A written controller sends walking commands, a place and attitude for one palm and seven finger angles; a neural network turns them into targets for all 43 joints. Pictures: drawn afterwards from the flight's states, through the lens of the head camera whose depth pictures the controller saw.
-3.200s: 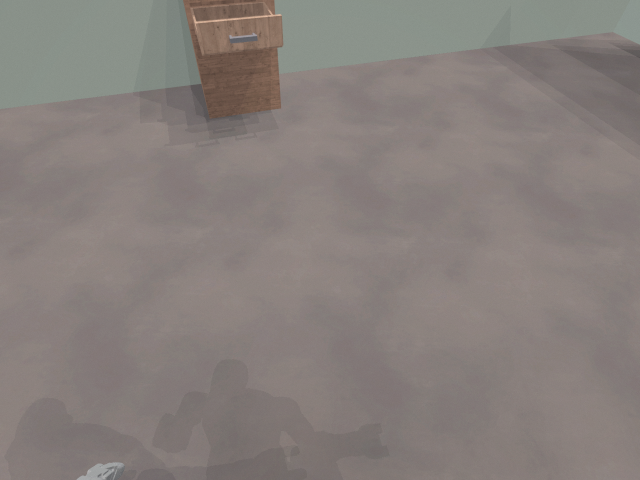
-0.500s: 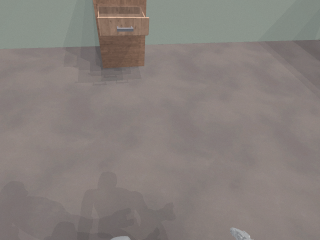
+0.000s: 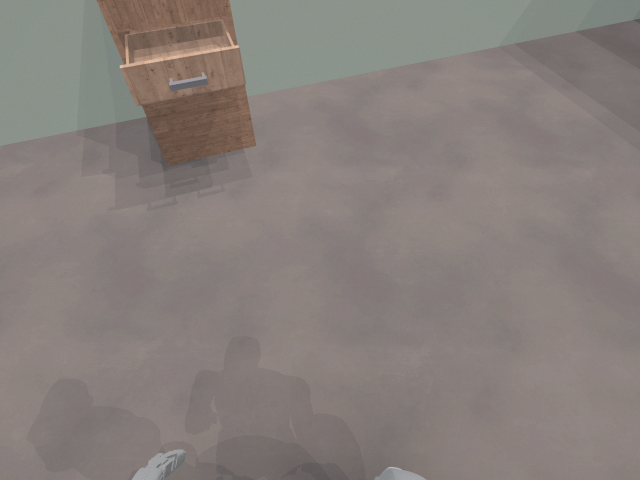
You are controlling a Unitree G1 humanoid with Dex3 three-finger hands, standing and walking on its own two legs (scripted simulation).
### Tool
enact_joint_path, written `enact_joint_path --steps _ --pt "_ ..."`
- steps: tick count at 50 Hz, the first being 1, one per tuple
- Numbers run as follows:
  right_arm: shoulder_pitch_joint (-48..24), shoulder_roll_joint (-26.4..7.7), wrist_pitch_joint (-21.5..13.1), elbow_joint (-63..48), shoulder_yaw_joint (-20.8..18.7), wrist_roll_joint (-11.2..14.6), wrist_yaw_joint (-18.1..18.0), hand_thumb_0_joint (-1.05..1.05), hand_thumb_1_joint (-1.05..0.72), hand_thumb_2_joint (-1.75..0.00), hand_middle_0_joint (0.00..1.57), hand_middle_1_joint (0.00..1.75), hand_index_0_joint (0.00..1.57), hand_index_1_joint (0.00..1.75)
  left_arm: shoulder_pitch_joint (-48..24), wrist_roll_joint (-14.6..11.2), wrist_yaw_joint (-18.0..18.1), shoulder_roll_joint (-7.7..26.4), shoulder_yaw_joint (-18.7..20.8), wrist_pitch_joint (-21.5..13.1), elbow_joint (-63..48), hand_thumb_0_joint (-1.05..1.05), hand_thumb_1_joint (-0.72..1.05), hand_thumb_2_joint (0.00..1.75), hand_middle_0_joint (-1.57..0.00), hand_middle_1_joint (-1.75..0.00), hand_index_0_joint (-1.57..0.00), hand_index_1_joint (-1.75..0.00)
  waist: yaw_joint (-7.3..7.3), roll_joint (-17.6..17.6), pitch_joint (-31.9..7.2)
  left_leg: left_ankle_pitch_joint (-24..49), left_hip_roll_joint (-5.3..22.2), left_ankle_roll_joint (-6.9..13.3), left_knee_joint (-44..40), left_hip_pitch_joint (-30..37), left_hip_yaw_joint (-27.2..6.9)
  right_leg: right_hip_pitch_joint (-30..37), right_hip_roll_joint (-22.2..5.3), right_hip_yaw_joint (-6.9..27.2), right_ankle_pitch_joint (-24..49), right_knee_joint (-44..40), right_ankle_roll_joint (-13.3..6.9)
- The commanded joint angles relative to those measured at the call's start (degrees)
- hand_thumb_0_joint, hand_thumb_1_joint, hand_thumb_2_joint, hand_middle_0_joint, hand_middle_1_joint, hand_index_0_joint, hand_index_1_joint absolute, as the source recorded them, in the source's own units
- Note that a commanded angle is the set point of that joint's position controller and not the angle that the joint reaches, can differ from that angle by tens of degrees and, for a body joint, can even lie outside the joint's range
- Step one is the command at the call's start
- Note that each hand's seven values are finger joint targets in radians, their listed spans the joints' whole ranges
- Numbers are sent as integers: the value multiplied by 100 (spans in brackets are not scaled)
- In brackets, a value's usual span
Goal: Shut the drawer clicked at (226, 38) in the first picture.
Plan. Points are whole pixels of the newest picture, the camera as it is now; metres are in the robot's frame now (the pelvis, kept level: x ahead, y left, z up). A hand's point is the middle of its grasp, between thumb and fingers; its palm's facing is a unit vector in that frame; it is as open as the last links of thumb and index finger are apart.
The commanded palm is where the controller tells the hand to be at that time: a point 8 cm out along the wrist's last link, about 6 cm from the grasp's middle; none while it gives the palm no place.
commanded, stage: walk to a spot facing it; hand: left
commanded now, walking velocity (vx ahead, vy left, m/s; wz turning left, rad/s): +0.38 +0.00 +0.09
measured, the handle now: (188, 80) +1.32 +0.46 -0.21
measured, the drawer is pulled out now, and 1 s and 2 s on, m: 0.26 0.26 0.26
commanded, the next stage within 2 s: turn to face it in 1.50 s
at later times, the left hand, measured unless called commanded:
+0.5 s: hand out of the picture +0.14 +0.20 -0.18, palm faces +0.13 -0.98 -0.12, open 7.4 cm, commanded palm none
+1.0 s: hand (238, 241) +0.56 +0.18 -0.14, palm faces -0.01 -0.98 -0.21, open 7.4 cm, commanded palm none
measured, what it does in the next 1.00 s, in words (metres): walks ahead: left foot, then right foot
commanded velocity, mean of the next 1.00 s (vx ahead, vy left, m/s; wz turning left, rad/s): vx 0.38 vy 0.00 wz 0.03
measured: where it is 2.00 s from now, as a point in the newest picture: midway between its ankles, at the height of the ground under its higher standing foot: (316, 296)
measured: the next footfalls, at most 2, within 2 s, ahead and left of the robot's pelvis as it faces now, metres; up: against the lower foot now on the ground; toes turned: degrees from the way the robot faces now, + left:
left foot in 0.42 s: +0.34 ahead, +0.14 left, +0.00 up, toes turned +12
right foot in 0.94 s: +0.54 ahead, -0.11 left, +0.00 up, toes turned -8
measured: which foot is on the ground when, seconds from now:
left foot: up 0.00-0.40, down 0.42-0.94, up 0.96-1.00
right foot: down 0.00-0.42, up 0.44-0.92, down 0.94-1.00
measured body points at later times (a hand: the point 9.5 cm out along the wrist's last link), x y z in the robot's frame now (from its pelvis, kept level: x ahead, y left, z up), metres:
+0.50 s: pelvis +0.23 +0.04 +0.00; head +0.25 +0.07 +0.45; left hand +0.13 +0.25 -0.17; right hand +0.36 -0.19 -0.12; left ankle +0.30 +0.13 -0.72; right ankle +0.10 -0.09 -0.65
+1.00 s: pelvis +0.44 +0.00 +0.00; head +0.46 -0.02 +0.45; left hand +0.56 +0.23 -0.13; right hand +0.34 -0.21 -0.16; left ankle +0.31 +0.12 -0.67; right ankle +0.50 -0.10 -0.72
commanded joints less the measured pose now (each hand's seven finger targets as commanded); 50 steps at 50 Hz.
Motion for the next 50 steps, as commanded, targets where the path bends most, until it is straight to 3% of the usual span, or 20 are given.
enact_joint_path --steps 1,3,6,13,16,18,19,20,21,22,25,27,32,40,43,45,46,47,48,50 --pt "-915 -506 -221 -813 -140 1 -31 0 -90 -90 20 30 20 30 1522 -82 187 889 160 45 232 0 90 90 -20 -30 -20 -30 724 -530 -347 810 373 183 2720 -3054 -652 2070 -1986 2567 -145 -2329 -690" --pt "-593 -296 -65 -663 -116 -62 1 0 -90 -90 20 30 20 30 1188 -48 193 462 -5 -15 181 0 90 90 -20 -30 -20 -30 326 -689 -47 1254 435 77 2194 -2524 -519 1087 -1521 1469 293 -2543 -406" --pt "-418 -193 44 -640 -139 -83 47 0 -90 -90 20 30 20 30 1224 -22 207 310 7 -83 213 0 90 90 -20 -30 -20 -30 112 -840 -44 1581 420 -57 1523 -2434 -331 905 -1243 843 603 -2682 -385" --pt "-1882 -269 -29 -1222 -74 -54 211 0 -90 -90 20 30 20 30 1754 -51 204 533 -37 -104 444 0 90 90 -20 -30 -20 -30 454 -743 243 1984 251 -30 -591 -2427 62 1609 -1192 578 1287 -2626 -413" --pt "-2067 -406 -69 -1349 -73 -34 221 0 -90 -90 20 30 20 30 1849 -35 219 671 -10 -62 504 0 90 90 -20 -30 -20 -30 446 -672 304 1732 112 143 -1034 -2079 177 1904 -1313 581 1619 -2411 -415" --pt "-1617 -564 -107 -1240 -112 -57 166 0 -90 -90 20 30 20 30 1764 -49 218 742 16 -35 505 0 90 90 -20 -30 -20 -30 156 -554 117 1583 -165 271 -1431 -1137 373 1804 -1209 334 2501 -1619 -342" --pt "-881 -730 -143 -1027 -159 -90 114 0 -90 -90 20 30 20 30 1722 -76 218 746 10 -16 505 0 90 90 -20 -30 -20 -30 -177 -348 -305 1780 -333 353 -1838 -57 434 1561 -963 52 2880 -570 -195" --pt "12 -1263 -172 -804 -284 -136 40 0 -90 -90 20 30 20 30 1759 -98 181 537 -2 -2 419 0 90 90 -20 -30 -20 -30 -515 522 -886 1591 376 615 -2163 1281 -608 647 -556 -157 1921 924 64" --pt "577 -1926 -170 -705 -429 -154 -23 0 -90 -90 20 30 20 30 1929 -167 110 213 -51 11 244 0 90 90 -20 -30 -20 -30 -538 1917 -1292 1613 1960 1240 -3069 2160 -3002 -802 282 -213 -1589 2909 308" --pt "393 -1871 -124 -708 -392 -54 -62 0 -90 -90 20 30 20 30 1596 -117 145 405 -32 19 107 0 90 90 -20 -30 -20 -30 -482 1308 -1224 821 2180 1380 -3522 1750 -3334 -1157 153 534 -1971 3659 187" --pt "-871 -1012 -215 -1027 -181 -36 -106 0 -90 -90 20 30 20 30 1315 -43 40 272 1 89 255 0 90 90 -20 -30 -20 -30 79 544 -189 542 1545 936 -3861 -104 -1935 -1131 -458 824 -669 3644 224" --pt "-953 -810 -297 -993 -118 -26 -120 0 -90 -90 20 30 20 30 1638 0 40 55 -20 213 380 0 90 90 -20 -30 -20 -30 332 549 -227 1318 1213 836 -3930 -441 -1178 -755 -484 757 -373 3203 314" --pt "-664 -809 -333 -881 -170 -4 -116 0 -90 -90 20 30 20 30 1266 9 38 -14 4 357 160 0 90 90 -20 -30 -20 -30 384 230 22 1574 1143 1005 -4257 -358 -757 -1099 -584 678 200 2302 489" --pt "33 -844 -295 -566 -187 -58 -98 0 -90 -90 20 30 20 30 -187 -25 -13 97 2 291 -373 0 90 90 -20 -30 -20 -30 -1 336 292 2155 1215 1021 -4024 363 -527 -985 -360 379 257 276 452" --pt "-3 -936 -256 -515 -191 -101 -107 0 -90 -90 20 30 20 30 -125 -26 -22 124 17 227 -410 0 90 90 -20 -30 -20 -30 88 409 138 2470 1217 908 -3534 463 -419 -348 -131 211 75 -271 327" --pt "-80 -890 -225 -481 -170 -72 -96 0 -90 -90 20 30 20 30 783 -5 4 339 74 150 -115 0 90 90 -20 -30 -20 -30 538 51 -304 3132 867 649 -2260 164 -104 1133 176 21 256 -933 194" --pt "-134 -770 -249 -514 -151 -14 -58 0 -90 -90 20 30 20 30 1696 28 44 700 172 73 163 0 90 90 -20 -30 -20 -30 939 -484 -846 2838 525 418 -838 -654 227 2546 -389 699 71 -1098 -44" --pt "-14 -395 -279 -714 -58 45 -19 0 -90 -90 20 30 20 30 2487 14 111 1442 335 29 346 0 90 90 -20 -30 -20 -30 1073 -2042 -1389 115 -289 146 1085 -2326 487 3807 -2011 3006 195 -1764 -613" --pt "-281 -645 -242 -837 -64 50 -23 0 -90 -90 20 30 20 30 2535 -99 127 1597 345 35 376 0 90 90 -20 -30 -20 -30 1067 -1730 -1580 -398 -244 209 2117 -2735 -263 3647 -2354 3703 -150 -2268 -873" --pt "-897 -594 -234 -911 -151 7 -20 0 -90 -90 20 30 20 30 1604 -91 190 1006 207 52 152 0 90 90 -20 -30 -20 -30 781 -509 -593 623 248 230 2605 -3111 -635 2442 -2101 2819 -406 -2385 -783"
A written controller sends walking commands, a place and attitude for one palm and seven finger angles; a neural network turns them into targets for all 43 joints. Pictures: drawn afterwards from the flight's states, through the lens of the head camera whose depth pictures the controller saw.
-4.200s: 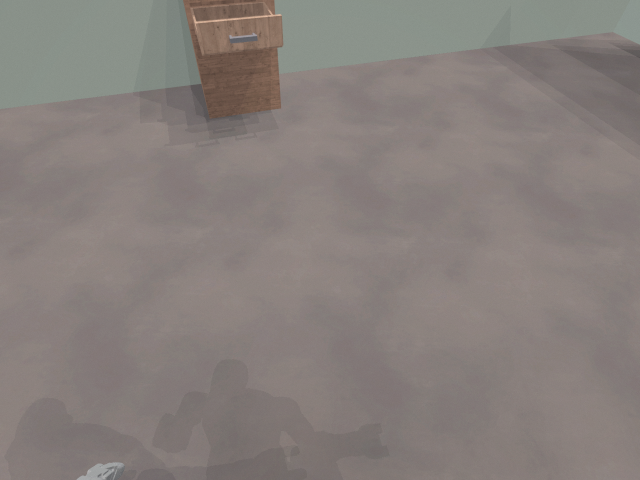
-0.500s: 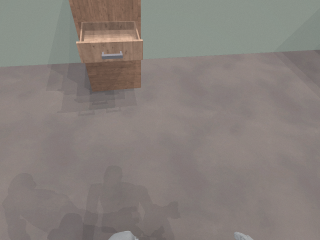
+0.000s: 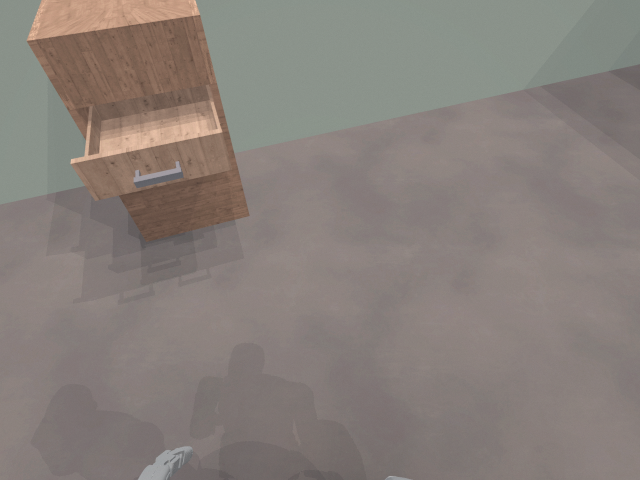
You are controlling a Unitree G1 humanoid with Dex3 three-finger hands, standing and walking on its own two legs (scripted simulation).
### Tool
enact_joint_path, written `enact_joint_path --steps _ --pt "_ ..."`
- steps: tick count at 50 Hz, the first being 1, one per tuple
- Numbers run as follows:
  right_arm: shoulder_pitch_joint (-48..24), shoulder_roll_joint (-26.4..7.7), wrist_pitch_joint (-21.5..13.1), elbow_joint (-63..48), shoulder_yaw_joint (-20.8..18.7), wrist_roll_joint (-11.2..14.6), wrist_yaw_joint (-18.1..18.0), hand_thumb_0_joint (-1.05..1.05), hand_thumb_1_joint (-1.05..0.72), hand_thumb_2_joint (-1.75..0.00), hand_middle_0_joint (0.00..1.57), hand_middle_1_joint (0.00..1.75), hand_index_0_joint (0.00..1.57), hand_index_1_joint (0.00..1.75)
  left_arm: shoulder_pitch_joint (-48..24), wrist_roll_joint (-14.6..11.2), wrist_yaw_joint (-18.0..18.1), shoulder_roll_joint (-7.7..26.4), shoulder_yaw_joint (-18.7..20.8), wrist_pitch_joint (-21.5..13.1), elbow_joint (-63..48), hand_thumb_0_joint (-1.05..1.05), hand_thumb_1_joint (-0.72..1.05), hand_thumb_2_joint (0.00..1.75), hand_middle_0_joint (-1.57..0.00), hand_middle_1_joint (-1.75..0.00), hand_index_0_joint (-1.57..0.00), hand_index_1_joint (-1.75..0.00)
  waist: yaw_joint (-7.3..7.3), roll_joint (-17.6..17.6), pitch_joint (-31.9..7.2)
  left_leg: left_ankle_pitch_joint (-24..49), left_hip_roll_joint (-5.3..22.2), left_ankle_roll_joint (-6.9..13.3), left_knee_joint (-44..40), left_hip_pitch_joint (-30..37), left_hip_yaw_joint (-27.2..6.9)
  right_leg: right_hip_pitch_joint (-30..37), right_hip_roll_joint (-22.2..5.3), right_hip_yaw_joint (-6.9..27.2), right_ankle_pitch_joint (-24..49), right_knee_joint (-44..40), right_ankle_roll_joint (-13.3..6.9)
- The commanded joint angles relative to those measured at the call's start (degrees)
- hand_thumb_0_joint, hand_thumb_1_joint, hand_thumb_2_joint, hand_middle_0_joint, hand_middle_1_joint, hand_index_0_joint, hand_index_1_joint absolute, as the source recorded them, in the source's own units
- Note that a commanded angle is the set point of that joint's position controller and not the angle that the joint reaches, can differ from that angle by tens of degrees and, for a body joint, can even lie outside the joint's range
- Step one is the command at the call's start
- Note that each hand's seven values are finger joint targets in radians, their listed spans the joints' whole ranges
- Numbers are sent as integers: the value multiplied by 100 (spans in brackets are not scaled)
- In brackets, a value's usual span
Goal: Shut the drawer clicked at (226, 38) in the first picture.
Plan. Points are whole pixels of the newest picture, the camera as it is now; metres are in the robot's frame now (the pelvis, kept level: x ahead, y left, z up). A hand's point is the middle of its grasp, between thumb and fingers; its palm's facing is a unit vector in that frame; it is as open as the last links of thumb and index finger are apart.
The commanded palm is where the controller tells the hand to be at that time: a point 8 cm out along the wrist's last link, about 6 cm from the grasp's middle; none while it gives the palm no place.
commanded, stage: walk to a spot facing it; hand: left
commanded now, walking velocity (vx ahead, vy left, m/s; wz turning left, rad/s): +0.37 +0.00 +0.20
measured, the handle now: (158, 173) +0.88 +0.46 -0.21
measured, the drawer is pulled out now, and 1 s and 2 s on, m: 0.26 0.26 0.26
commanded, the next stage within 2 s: turn to face it in 0.50 s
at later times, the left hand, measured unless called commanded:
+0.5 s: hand out of the picture +0.12 +0.21 -0.18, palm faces +0.19 -0.97 -0.15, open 7.4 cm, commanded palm none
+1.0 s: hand (211, 312) +0.41 +0.21 -0.15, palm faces +0.18 -0.96 -0.22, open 7.3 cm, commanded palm none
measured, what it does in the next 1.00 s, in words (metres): walks ahead: left foot, then right foot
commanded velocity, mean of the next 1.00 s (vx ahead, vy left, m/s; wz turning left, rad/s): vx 0.18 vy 0.00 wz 0.15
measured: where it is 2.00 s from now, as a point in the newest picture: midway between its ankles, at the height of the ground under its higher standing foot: (296, 389)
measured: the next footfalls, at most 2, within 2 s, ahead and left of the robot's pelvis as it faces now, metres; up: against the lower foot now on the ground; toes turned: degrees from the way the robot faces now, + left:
left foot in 0.40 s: +0.30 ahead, +0.15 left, +0.00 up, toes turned +14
right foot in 0.82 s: +0.45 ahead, -0.07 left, +0.00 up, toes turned -2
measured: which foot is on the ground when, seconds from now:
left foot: up 0.00-0.38, down 0.40-0.84, up 0.86-1.00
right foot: down 0.00-0.40, up 0.42-0.80, down 0.82-1.00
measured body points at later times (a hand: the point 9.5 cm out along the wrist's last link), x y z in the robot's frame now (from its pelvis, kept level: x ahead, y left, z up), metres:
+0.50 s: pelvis +0.21 +0.05 +0.00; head +0.23 +0.07 +0.45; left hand +0.11 +0.27 -0.16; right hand +0.35 -0.17 -0.13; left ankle +0.26 +0.14 -0.72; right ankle +0.11 -0.09 -0.65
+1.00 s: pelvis +0.34 +0.02 +0.01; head +0.36 +0.01 +0.46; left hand +0.40 +0.26 -0.13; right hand +0.36 -0.19 -0.16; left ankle +0.29 +0.14 -0.67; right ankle +0.41 -0.07 -0.72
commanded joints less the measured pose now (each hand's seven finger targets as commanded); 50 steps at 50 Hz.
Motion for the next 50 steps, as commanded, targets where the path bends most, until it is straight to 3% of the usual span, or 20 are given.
enact_joint_path --steps 1,3,6,15,16,18,19,20,21,23,25,28,31,35,39,40,42,43,46,50 --pt "-769 -429 -201 -737 -127 -25 -25 0 -90 -90 20 30 20 30 1291 -64 191 848 156 3 180 0 90 90 -20 -30 -20 -30 581 -345 -253 859 473 93 2018 -2601 -601 1691 -1878 2068 16 -2281 -640" --pt "-465 -283 -73 -630 -102 -59 -3 0 -90 -90 20 30 20 30 1214 -38 196 549 46 -60 225 0 90 90 -20 -30 -20 -30 321 -682 -152 1108 470 -15 1572 -2251 -458 1215 -1547 1218 726 -2364 -463" --pt "-506 -160 29 -694 -133 -71 49 0 -90 -90 20 30 20 30 1262 -10 219 448 59 -108 270 0 90 90 -20 -30 -20 -30 186 -736 17 1376 483 -120 898 -2215 -286 940 -1404 658 953 -2502 -473" --pt "-1809 -364 -32 -1281 -92 -43 227 0 -90 -90 20 30 20 30 1682 -16 212 842 39 -59 517 0 90 90 -20 -30 -20 -30 436 -721 397 1577 226 111 -1258 -1662 128 1480 -1492 365 895 -2365 -406" --pt "-1819 -415 -45 -1295 -98 -44 218 0 -90 -90 20 30 20 30 1695 -17 210 856 43 -43 521 0 90 90 -20 -30 -20 -30 393 -705 476 1463 155 159 -1375 -1433 193 1416 -1512 345 1071 -2236 -403" --pt "-914 -639 -99 -1056 -157 -89 148 0 -90 -90 20 30 20 30 1555 -46 213 915 75 -13 512 0 90 90 -20 -30 -20 -30 -90 -396 39 1524 -160 267 -2052 12 362 1202 -1221 -124 1993 -857 -225" --pt "7 -1101 -145 -831 -259 -137 70 0 -90 -90 20 30 20 30 1641 -79 182 756 54 4 456 0 90 90 -20 -30 -20 -30 -425 387 -626 1422 278 480 -2520 1362 -372 607 -795 -393 1682 749 25" --pt "612 -1884 -152 -717 -430 -152 -8 0 -90 -90 20 30 20 30 1831 -147 112 384 -14 39 276 0 90 90 -20 -30 -20 -30 -474 2061 -1079 1340 1805 1021 -3324 2307 -2797 -928 96 -437 -1446 2760 340" --pt "584 -1891 -97 -723 -393 -67 -54 0 -90 -90 20 30 20 30 1476 -110 120 572 19 27 82 0 90 90 -20 -30 -20 -30 -467 1300 -986 784 2185 1313 -3857 1982 -3423 -1378 75 313 -2069 3536 199" --pt "-447 -1325 -147 -973 -265 -35 -121 0 -90 -90 20 30 20 30 1177 -89 92 449 40 72 172 0 90 90 -20 -30 -20 -30 -107 775 -373 442 1827 1027 -4079 875 -2464 -1621 -376 730 -1016 3924 171" --pt "-905 -871 -251 -1024 -124 -34 -143 0 -90 -90 20 30 20 30 1487 -34 42 325 44 161 400 0 90 90 -20 -30 -20 -30 252 451 -187 1311 1424 771 -4172 117 -1397 -1060 -527 767 -468 3499 241" --pt "-814 -764 -316 -943 -89 -7 -160 0 -90 -90 20 30 20 30 1727 -10 82 127 19 312 496 0 90 90 -20 -30 -20 -30 405 326 -282 2448 1256 843 -4181 95 -664 -882 -475 691 -268 2990 344" --pt "-653 -720 -311 -861 -101 -9 -171 0 -90 -90 20 30 20 30 1402 -14 104 55 -7 365 328 0 90 90 -20 -30 -20 -30 401 106 -55 3345 1233 966 -4163 111 -416 -929 -488 619 -86 2174 440" --pt "-574 -781 -225 -697 -85 -21 -165 0 -90 -90 20 30 20 30 983 -39 151 67 -82 318 165 0 90 90 -20 -30 -20 -30 310 442 -48 4144 1092 948 -3643 145 -277 -201 -240 301 -9 632 448" --pt "-608 -746 -103 -554 -76 -2 -182 0 -90 -90 20 30 20 30 1234 -39 187 283 -62 238 278 0 90 90 -20 -30 -20 -30 514 420 -199 3167 734 521 -2767 -105 -334 1052 -62 139 833 -763 461" --pt "-518 -578 -95 -544 -54 30 -160 0 -90 -90 20 30 20 30 1430 -31 223 621 -6 182 318 0 90 90 -20 -30 -20 -30 576 -148 -340 2337 469 265 -2253 -586 -253 1740 -472 628 1768 -953 410" --pt "-341 -292 12 -650 -14 53 -157 0 -90 -90 20 30 20 30 1825 -60 258 1192 66 157 376 0 90 90 -20 -30 -20 -30 627 -1421 -712 -817 -291 -119 -493 -1237 75 2127 -2212 2043 3464 -1543 -537" --pt "-410 -367 104 -678 -11 51 -182 0 -90 -90 20 30 20 30 1623 -85 277 1240 96 138 336 0 90 90 -20 -30 -20 -30 609 -1821 -930 -1046 -140 -130 175 -1239 -341 1917 -2258 2216 3577 -1709 -778" --pt "-548 -323 166 -544 -42 45 -150 0 -90 -90 20 30 20 30 838 -51 364 867 58 233 125 0 90 90 -20 -30 -20 -30 393 -769 -598 -274 25 -186 702 -1254 -461 1366 -1865 1215 2878 -1666 -719" --pt "-520 -148 288 -622 -43 23 -89 0 -90 -90 20 30 20 30 575 -10 376 827 96 323 -3 0 90 90 -20 -30 -20 -30 318 -1036 -369 53 -38 -253 -148 -851 -165 718 -1621 655 1572 -1894 -538"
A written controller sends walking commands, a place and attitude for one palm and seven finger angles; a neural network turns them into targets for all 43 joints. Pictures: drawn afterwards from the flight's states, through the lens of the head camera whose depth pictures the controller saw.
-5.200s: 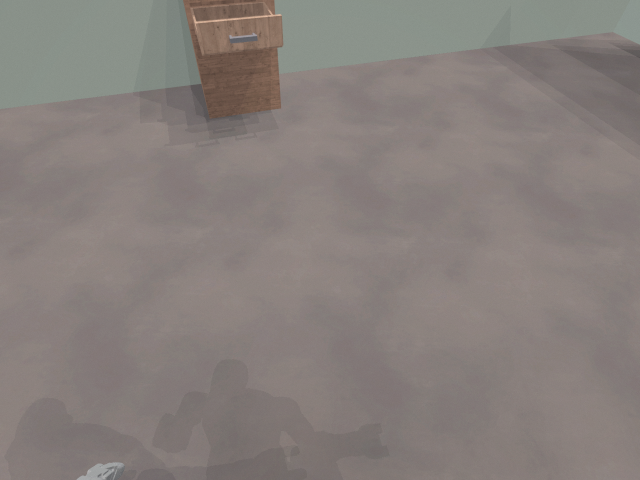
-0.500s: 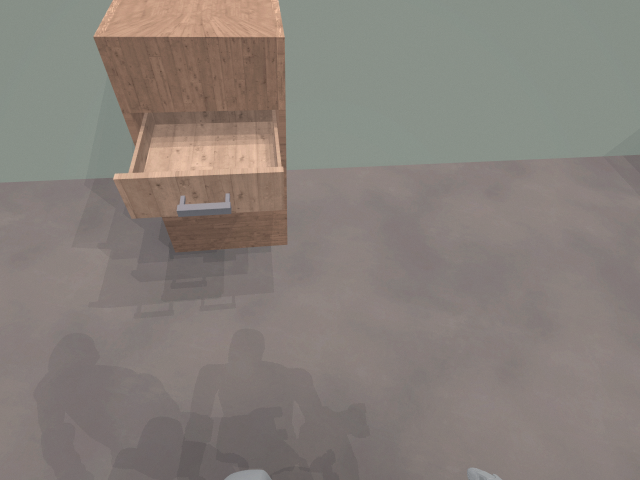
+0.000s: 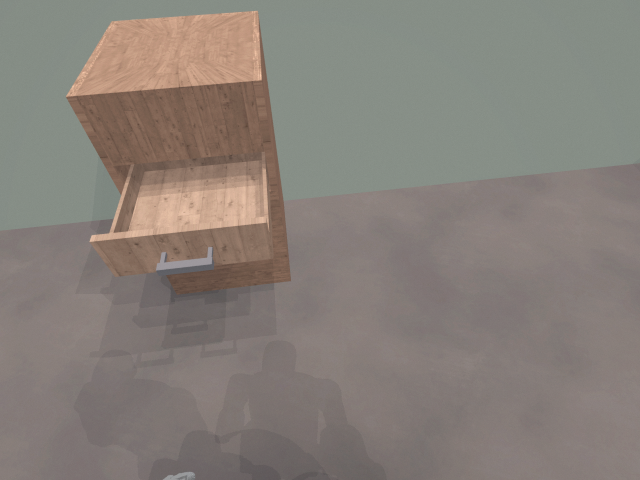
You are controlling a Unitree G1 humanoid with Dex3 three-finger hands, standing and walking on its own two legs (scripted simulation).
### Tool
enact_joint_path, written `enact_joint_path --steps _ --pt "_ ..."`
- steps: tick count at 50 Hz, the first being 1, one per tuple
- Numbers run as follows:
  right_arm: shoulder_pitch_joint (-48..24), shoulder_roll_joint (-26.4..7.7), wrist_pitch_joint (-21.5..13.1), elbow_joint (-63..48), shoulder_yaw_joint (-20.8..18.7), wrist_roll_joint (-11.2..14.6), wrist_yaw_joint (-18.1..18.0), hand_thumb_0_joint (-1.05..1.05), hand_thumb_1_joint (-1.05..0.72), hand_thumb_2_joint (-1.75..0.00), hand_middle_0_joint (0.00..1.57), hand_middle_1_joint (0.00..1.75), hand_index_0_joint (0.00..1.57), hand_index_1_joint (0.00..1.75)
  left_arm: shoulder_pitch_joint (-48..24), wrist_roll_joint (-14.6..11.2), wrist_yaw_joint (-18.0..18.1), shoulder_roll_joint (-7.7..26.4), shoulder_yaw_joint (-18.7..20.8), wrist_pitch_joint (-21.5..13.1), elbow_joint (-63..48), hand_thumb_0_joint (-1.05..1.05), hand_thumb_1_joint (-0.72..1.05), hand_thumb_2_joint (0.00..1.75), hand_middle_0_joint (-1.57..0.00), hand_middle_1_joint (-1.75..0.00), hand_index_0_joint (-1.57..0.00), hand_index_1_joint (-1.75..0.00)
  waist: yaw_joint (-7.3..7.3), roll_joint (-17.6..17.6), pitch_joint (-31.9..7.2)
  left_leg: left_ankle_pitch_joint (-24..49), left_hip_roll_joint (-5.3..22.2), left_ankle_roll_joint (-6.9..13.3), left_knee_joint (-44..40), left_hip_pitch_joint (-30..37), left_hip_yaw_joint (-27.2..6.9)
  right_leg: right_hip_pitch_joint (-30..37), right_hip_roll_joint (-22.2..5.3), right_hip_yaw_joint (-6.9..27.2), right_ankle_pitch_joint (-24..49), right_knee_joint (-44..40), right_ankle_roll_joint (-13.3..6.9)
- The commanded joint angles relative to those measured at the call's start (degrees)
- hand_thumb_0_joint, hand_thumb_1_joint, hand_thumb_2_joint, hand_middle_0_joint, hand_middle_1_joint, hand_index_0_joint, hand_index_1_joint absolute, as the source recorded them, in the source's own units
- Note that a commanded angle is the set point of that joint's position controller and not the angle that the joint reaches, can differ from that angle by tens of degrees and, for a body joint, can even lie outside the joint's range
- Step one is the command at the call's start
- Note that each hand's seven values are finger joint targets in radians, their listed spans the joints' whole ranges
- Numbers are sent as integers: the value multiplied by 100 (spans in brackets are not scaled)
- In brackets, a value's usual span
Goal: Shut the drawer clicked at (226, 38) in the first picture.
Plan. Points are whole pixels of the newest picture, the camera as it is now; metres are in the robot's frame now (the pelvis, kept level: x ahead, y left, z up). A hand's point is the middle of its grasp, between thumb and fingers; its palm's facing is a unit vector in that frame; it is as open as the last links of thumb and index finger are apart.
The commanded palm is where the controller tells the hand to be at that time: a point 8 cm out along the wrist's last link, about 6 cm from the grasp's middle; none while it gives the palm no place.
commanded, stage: turn to face it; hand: left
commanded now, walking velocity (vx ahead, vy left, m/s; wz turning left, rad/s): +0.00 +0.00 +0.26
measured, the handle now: (186, 260) +0.60 +0.34 -0.23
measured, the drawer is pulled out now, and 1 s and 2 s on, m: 0.26 0.26 0.26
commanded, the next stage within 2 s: take the last steps up to it in 0.06 s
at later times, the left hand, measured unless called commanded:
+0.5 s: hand out of the picture +0.02 +0.19 -0.17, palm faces +0.13 -0.96 -0.23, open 7.4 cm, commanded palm none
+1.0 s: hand out of the picture +0.07 +0.21 -0.18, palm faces +0.23 -0.96 -0.15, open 7.4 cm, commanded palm none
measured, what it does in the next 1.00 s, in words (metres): walks ahead: left foot, then right foot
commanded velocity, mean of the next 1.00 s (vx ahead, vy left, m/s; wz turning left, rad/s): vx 0.24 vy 0.02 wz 0.08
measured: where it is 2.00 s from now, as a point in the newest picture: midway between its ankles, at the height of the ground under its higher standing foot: (299, 468)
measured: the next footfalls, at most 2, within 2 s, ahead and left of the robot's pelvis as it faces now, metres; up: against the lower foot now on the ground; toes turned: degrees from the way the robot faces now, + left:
left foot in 0.16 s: +0.06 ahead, +0.14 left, +0.00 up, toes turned +9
right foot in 0.48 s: +0.08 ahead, -0.09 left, +0.00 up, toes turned -2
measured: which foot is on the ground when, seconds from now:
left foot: up 0.00-0.14, down 0.16-0.48, up 0.50-0.88, down 0.90-1.00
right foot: down 0.00-0.18, up 0.20-0.46, down 0.48-0.90, up 0.92-1.00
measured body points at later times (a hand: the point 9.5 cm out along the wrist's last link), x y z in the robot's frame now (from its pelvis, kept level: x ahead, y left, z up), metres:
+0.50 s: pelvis +0.04 +0.01 +0.00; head +0.05 -0.01 +0.45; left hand +0.01 +0.24 -0.15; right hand +0.08 -0.22 -0.17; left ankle +0.02 +0.13 -0.73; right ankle +0.04 -0.09 -0.74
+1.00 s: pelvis +0.17 +0.07 -0.01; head +0.20 +0.08 +0.44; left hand +0.06 +0.26 -0.17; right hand +0.30 -0.14 -0.15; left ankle +0.21 +0.18 -0.74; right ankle +0.08 -0.07 -0.67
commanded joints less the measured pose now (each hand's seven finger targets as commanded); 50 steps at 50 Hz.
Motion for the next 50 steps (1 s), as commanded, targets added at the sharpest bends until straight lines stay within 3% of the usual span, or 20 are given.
enact_joint_path --steps 1,6,7,8,10,13,18,22,23,24,25,26,28,32,40,43,44,45,46,50 --pt "211 -109 -25 -358 -34 -27 16 0 -90 -90 20 30 20 30 380 19 79 1047 238 110 -176 0 90 90 -20 -30 -20 -30 206 -1060 -258 259 135 -29 -493 41 74 99 -1467 887 1123 -1368 -568" --pt "318 -303 -66 -381 -40 -45 21 0 -90 -90 20 30 20 30 361 -74 42 1033 246 230 -173 0 90 90 -20 -30 -20 -30 84 -778 -250 1496 102 -9 -2561 1035 253 -235 -1143 543 -21 -732 -96" --pt "298 -579 -90 -419 -85 -68 19 0 -90 -90 20 30 20 30 397 -110 16 867 214 283 -242 0 90 90 -20 -30 -20 -30 98 15 -136 1639 513 153 -3068 1115 -400 -626 -789 335 -627 -250 167" --pt "263 -932 -124 -524 -125 -115 -9 0 -90 -90 20 30 20 30 441 -133 -18 570 161 310 -354 0 90 90 -20 -30 -20 -30 126 1106 -71 1835 1355 531 -3732 716 -1480 -664 -269 150 -990 269 452" --pt "-22 -1093 -153 -634 -148 -147 -67 0 -90 -90 20 30 20 30 127 -56 -51 574 138 333 -436 0 90 90 -20 -30 -20 -30 49 1455 157 731 1679 1069 -4485 118 -2188 -631 22 466 -1720 1595 425" --pt "-206 -983 -232 -644 -115 -126 -107 0 -90 -90 20 30 20 30 401 0 -164 551 127 251 -248 0 90 90 -20 -30 -20 -30 150 1014 101 550 1327 1100 -4373 848 -1647 -1300 14 768 -1390 2378 338" --pt "133 -1038 -299 -500 -171 -110 -83 0 -90 -90 20 30 20 30 498 -6 -211 417 15 111 -136 0 90 90 -20 -30 -20 -30 -24 646 -160 1097 1180 1200 -4085 1365 -1360 -810 152 528 -1484 1186 368" --pt "-131 -908 -277 -461 -161 -41 -50 0 -90 -90 20 30 20 30 1442 0 -198 455 34 -4 204 0 90 90 -20 -30 -20 -30 394 253 -127 413 733 824 -3273 459 -935 811 228 462 -444 -711 346" --pt "-180 -639 -295 -518 -109 8 -27 0 -90 -90 20 30 20 30 1779 34 -150 757 96 -63 328 0 90 90 -20 -30 -20 -30 540 -615 -27 269 252 563 -2268 -460 -463 1512 -448 1385 -1045 -1334 168" --pt "-398 -385 -319 -767 -48 -2 37 0 -90 -90 20 30 20 30 2157 49 -107 1270 217 -69 395 0 90 90 -20 -30 -20 -30 709 -1922 191 -113 -293 299 -1116 -1556 211 1863 -1650 3032 -1621 -2118 -392" --pt "-853 -708 -274 -944 -105 -77 74 0 -90 -90 20 30 20 30 2454 -8 -66 1360 244 -91 414 0 90 90 -20 -30 -20 -30 869 -1651 297 -292 -84 315 -246 -1864 -163 1554 -2103 3697 -2046 -2449 -752" --pt "-1080 -703 -280 -932 -140 -99 107 0 -90 -90 20 30 20 30 2313 -5 -47 1218 231 -130 464 0 90 90 -20 -30 -20 -30 783 -1475 595 115 88 340 253 -2036 -376 1270 -2002 3606 -1888 -2466 -835" --pt "-875 -605 -282 -754 -157 -93 165 0 -90 -90 20 30 20 30 1930 6 -44 806 117 -186 390 0 90 90 -20 -30 -20 -30 467 -707 737 896 284 289 547 -1883 -386 995 -1602 2530 -1051 -2251 -674" --pt "-689 -363 -231 -624 -126 -79 213 0 -90 -90 20 30 20 30 1932 1 -43 620 54 -290 424 0 90 90 -20 -30 -20 -30 293 -901 559 1561 302 142 210 -1503 -54 904 -1186 1331 627 -2135 -472" --pt "-1370 -246 -334 -887 -42 -54 275 0 -90 -90 20 30 20 30 2265 15 -10 787 123 -242 687 0 90 90 -20 -30 -20 -30 506 -1068 389 1524 147 305 -1550 -734 337 1282 -1181 916 1713 -1631 -448" --pt "-295 -482 -429 -568 -85 -110 156 0 -90 -90 20 30 20 30 2035 -32 -13 776 148 -196 655 0 90 90 -20 -30 -20 -30 -32 -734 -70 1906 -175 429 -2618 1082 592 866 -813 522 2490 -114 -229" --pt "469 -882 -468 -353 -182 -149 70 0 -90 -90 20 30 20 30 2113 -63 -47 604 109 -185 605 0 90 90 -20 -30 -20 -30 -302 -49 -671 2329 376 622 -2694 2473 37 95 -517 346 1780 1122 -44" --pt "1130 -1586 -473 -255 -346 -163 0 0 -90 -90 20 30 20 30 2176 -112 -92 277 59 -163 446 0 90 90 -20 -30 -20 -30 -433 1374 -1179 2812 1925 1224 -3086 3338 -2081 -1209 231 61 -1372 2820 215" --pt "1327 -1675 -408 -226 -335 -82 -15 0 -90 -90 20 30 20 30 1821 -67 -76 332 90 -187 212 0 90 90 -20 -30 -20 -30 -448 974 -1061 2832 2351 1549 -3583 2995 -2567 -1597 314 598 -2269 3694 79" --pt "-121 -652 -519 -496 -98 -67 -75 0 -90 -90 20 30 20 30 1354 -18 -167 270 138 -45 305 0 90 90 -20 -30 -20 -30 147 515 21 1961 1675 1190 -4221 800 -1134 -1392 -306 991 -1035 3760 144"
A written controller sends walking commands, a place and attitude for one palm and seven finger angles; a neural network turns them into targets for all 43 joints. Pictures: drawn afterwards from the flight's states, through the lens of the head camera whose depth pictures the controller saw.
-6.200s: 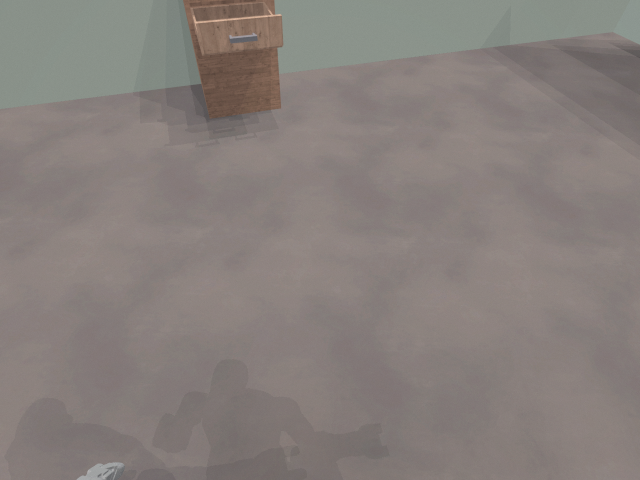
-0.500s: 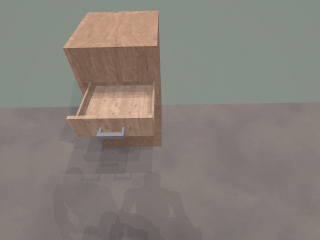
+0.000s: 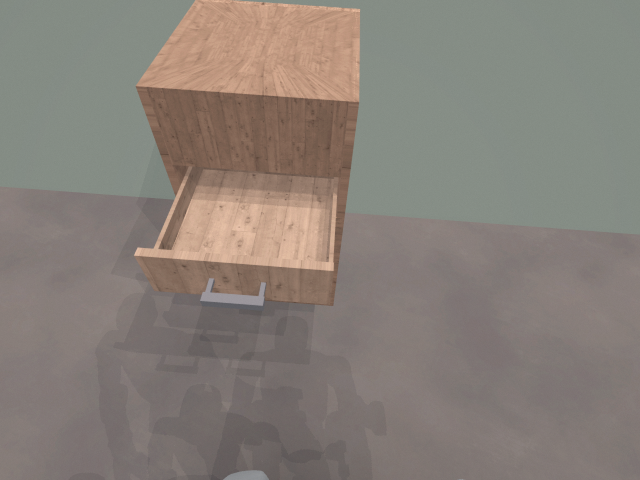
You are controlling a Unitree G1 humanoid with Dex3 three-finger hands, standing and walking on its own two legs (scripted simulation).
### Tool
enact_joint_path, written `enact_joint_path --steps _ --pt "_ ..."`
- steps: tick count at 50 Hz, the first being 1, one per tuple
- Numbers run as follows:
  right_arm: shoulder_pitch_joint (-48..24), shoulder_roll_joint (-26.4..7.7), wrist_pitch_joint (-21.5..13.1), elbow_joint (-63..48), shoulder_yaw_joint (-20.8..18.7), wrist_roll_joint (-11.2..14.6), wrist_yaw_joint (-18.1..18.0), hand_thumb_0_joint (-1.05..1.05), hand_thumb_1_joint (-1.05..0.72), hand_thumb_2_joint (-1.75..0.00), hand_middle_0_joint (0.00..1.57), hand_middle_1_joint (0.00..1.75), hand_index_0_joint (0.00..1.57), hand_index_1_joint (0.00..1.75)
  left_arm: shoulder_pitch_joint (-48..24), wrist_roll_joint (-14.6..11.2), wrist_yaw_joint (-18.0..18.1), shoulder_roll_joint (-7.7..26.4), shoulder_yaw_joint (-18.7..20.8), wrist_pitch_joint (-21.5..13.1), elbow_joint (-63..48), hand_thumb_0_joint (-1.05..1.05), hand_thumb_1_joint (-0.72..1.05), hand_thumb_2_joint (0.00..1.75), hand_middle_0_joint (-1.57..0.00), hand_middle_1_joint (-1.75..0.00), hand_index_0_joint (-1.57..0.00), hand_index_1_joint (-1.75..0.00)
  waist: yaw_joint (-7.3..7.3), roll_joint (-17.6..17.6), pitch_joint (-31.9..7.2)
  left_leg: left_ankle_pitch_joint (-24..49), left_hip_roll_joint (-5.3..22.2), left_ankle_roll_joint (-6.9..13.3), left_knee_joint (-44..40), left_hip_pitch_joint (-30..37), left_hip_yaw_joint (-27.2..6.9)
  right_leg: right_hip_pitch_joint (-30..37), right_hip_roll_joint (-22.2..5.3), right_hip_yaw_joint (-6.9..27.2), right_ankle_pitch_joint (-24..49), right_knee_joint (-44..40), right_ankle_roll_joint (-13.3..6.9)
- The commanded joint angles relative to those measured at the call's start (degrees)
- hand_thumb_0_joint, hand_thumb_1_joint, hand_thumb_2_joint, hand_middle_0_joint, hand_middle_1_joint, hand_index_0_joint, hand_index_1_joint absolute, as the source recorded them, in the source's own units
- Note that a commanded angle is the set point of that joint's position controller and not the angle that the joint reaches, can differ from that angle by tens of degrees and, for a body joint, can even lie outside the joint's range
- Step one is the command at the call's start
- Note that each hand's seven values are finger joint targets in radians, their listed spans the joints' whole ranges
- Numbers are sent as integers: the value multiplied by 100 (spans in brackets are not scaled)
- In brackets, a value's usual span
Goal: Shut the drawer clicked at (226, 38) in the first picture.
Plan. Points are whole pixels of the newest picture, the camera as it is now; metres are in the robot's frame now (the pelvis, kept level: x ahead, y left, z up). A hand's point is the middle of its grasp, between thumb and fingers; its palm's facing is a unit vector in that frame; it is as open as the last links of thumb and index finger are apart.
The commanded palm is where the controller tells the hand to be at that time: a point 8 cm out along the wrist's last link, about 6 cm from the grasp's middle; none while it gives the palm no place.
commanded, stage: take the last steps up to it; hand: left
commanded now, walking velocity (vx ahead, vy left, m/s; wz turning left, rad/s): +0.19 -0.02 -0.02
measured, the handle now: (235, 293) +0.46 +0.21 -0.22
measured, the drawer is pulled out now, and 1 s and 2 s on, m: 0.26 0.26 0.26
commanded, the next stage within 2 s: come to a stop and stand still in 0.14 s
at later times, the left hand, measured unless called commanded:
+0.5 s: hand (227, 442) +0.18 +0.15 -0.14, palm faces +0.02 -0.96 -0.27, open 7.2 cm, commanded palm none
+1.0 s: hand out of the picture +0.09 +0.25 -0.16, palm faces +0.04 -0.97 -0.25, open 7.4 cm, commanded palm none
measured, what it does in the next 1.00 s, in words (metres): steps on the spot: right foot, then left foot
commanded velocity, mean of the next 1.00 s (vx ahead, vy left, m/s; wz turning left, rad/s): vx -0.04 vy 0.04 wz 0.00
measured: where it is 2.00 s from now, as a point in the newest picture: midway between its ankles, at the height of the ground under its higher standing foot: outside the picture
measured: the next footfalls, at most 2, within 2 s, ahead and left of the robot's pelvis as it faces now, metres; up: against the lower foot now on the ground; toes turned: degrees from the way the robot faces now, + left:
right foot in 0.28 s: +0.17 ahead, -0.10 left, +0.00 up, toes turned +4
left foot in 0.74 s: +0.14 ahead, +0.13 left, +0.00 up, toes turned +3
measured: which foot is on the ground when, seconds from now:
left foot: down 0.00-0.28, up 0.30-0.72, down 0.74-1.00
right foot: up 0.00-0.26, down 0.28-1.00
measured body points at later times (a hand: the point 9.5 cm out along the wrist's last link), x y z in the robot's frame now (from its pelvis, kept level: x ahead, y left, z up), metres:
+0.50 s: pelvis +0.11 -0.04 +0.02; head +0.14 -0.07 +0.46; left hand +0.18 +0.20 -0.12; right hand +0.12 -0.26 -0.16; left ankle +0.09 +0.11 -0.68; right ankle +0.13 -0.11 -0.73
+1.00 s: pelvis +0.07 +0.05 +0.00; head +0.06 +0.05 +0.45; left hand +0.09 +0.30 -0.14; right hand +0.16 -0.18 -0.14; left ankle +0.10 +0.13 -0.73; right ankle +0.13 -0.11 -0.72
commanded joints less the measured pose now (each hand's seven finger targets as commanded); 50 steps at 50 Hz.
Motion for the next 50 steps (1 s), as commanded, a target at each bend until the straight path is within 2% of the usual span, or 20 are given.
enact_joint_path --steps 1,4,8,12,13,14,15,17,19,27,33,34,35,37,38,40,41,44,46,50 --pt "781 -657 -50 78 -114 7 -151 0 -90 -90 20 30 20 30 -44 19 -46 216 66 -53 -491 0 90 90 -20 -30 -20 -30 -174 924 -157 640 1530 748 -2263 386 -1372 -1038 -251 150 574 242 52" --pt "671 -701 -29 2 -161 -6 -138 0 -90 -90 20 30 20 30 -51 25 -51 153 48 66 -580 0 90 90 -20 -30 -20 -30 -70 956 -143 500 1387 805 -2374 180 -959 -746 -211 -6 769 -804 125" --pt "712 -891 49 21 -205 -31 -102 0 -90 -90 20 30 20 30 -530 29 -69 257 27 72 -849 0 90 90 -20 -30 -20 -30 -116 881 -11 -114 1417 829 -2333 133 -982 -394 -56 -133 957 -1847 129" --pt "645 -821 132 83 -180 -13 -74 0 -90 -90 20 30 20 30 -129 59 -52 520 60 -34 -763 0 90 90 -20 -30 -20 -30 160 279 -121 -854 912 370 -1180 -248 -697 924 207 -249 1516 -3317 114" --pt "733 -552 136 91 -113 28 -64 0 -90 -90 20 30 20 30 45 83 0 856 94 -103 -716 0 90 90 -20 -30 -20 -30 222 -551 -153 -1109 340 38 -134 -630 -217 1255 -454 728 1654 -3980 -56" --pt "939 -319 151 6 -42 51 -54 0 -90 -90 20 30 20 30 70 43 35 1279 130 -138 -733 0 90 90 -20 -30 -20 -30 69 -1471 -269 -1700 -83 -197 689 -958 -22 1347 -1546 2080 2605 -4625 -547" --pt "992 -506 244 52 -52 45 -104 0 -90 -90 20 30 20 30 -6 -27 65 1336 117 -157 -796 0 90 90 -20 -30 -20 -30 56 -1267 -485 -2067 22 -238 1195 -458 -457 939 -1801 2272 3490 -4878 -845" --pt "1072 -428 294 261 -10 84 -161 0 -90 -90 20 30 20 30 -695 -26 139 1133 52 -163 -849 0 90 90 -20 -30 -20 -30 -191 -672 -537 -1701 145 -298 1492 -300 -845 928 -1629 1641 5560 -4367 -1048" --pt "1079 -434 379 351 -18 130 -177 0 -90 -90 20 30 20 30 -860 -30 185 1155 64 -104 -887 0 90 90 -20 -30 -20 -30 -187 -319 -823 -1460 64 -368 1548 -252 -853 1238 -1431 1041 6547 -4009 -1022" --pt "695 -564 628 47 -174 85 -124 0 -90 -90 20 30 20 30 -995 18 232 1292 226 129 -1017 0 90 90 -20 -30 -20 -30 -85 -614 -694 -1127 -116 -500 1766 -431 -857 1056 -1321 756 5508 -4170 -1042" --pt "794 -513 537 -22 -140 85 -117 0 -90 -90 20 30 20 30 -1114 38 202 1357 242 193 -1023 0 90 90 -20 -30 -20 -30 -198 -772 -778 -486 -154 -427 51 429 -631 697 -1002 763 3749 -4092 -801" --pt "852 -867 337 -476 -200 114 -108 0 -90 -90 20 30 20 30 -743 20 440 1361 110 22 -1082 0 90 90 -20 -30 -20 -30 -378 16 -1816 -601 -209 -458 -226 355 -420 1814 -1146 1333 6510 -3177 -637" --pt "856 -773 303 -565 -136 132 -116 0 -90 -90 20 30 20 30 -880 -35 429 1426 113 33 -1187 0 90 90 -20 -30 -20 -30 -485 422 -1722 315 -56 -379 -936 455 -474 1900 -926 657 6179 -2669 -504" --pt "782 -1065 351 -726 -134 8 -153 0 -90 -90 20 30 20 30 -617 -64 350 909 -3 183 -1290 0 90 90 -20 -30 -20 -30 -201 1175 -1334 2434 876 75 -639 672 -1226 701 -216 94 2436 -2769 -150" --pt "683 -1085 406 -826 -111 -17 -146 0 -90 -90 20 30 20 30 -545 -25 328 852 -20 194 -1335 0 90 90 -20 -30 -20 -30 -130 625 -856 2119 918 175 -526 432 -1169 381 -55 28 1743 -3027 -147" --pt "592 -1098 406 -945 -66 -10 -100 0 -90 -90 20 30 20 30 -728 17 245 887 -67 304 -1391 0 90 90 -20 -30 -20 -30 -205 1348 -38 1160 814 181 -1226 -230 -1491 98 196 -83 755 -2874 -84" --pt "499 -1117 404 -1007 -60 -9 -105 0 -90 -90 20 30 20 30 -658 3 208 856 -90 325 -1390 0 90 90 -20 -30 -20 -30 -186 1281 195 262 846 261 -1554 -630 -1600 200 270 -99 647 -2731 -56" --pt "363 -1157 414 -1114 -54 -7 -72 0 -90 -90 20 30 20 30 -322 22 131 809 -134 295 -1403 0 90 90 -20 -30 -20 -30 -81 679 242 -1703 593 226 -1853 -928 -1570 354 272 78 1054 -2960 -71" --pt "448 -1164 405 -1082 -53 -8 -57 0 -90 -90 20 30 20 30 -239 37 116 857 -133 284 -1431 0 90 90 -20 -30 -20 -30 -107 895 189 -2156 572 212 -2052 -965 -1657 353 326 85 1018 -2923 -65" --pt "613 -1115 403 -996 -74 0 -49 0 -90 -90 20 30 20 30 -85 57 120 798 -144 230 -1428 0 90 90 -20 -30 -20 -30 -138 440 111 -2168 477 203 -1979 -723 -1680 190 363 284 961 -3209 -60"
